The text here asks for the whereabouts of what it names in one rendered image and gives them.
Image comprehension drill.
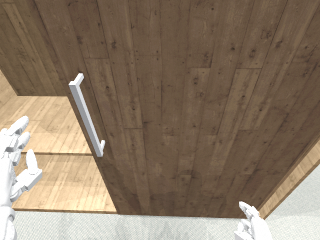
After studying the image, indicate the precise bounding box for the robot left forearm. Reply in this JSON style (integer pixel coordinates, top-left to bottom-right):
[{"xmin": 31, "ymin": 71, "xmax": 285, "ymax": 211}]
[{"xmin": 0, "ymin": 206, "xmax": 17, "ymax": 240}]

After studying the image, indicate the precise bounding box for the robot right hand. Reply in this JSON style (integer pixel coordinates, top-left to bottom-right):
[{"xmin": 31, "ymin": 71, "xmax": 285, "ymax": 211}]
[{"xmin": 234, "ymin": 201, "xmax": 273, "ymax": 240}]

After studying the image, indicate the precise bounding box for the handle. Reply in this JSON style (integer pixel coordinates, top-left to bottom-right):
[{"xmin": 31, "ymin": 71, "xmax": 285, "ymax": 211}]
[{"xmin": 69, "ymin": 73, "xmax": 105, "ymax": 157}]

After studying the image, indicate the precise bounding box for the robot left hand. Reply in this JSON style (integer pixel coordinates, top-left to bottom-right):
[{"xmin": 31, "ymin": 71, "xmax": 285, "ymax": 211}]
[{"xmin": 0, "ymin": 116, "xmax": 43, "ymax": 208}]

